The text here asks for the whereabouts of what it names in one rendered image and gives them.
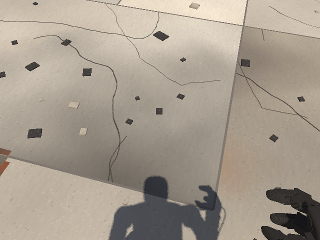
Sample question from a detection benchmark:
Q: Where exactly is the right robot hand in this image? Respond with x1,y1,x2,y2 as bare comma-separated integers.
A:
261,188,320,240

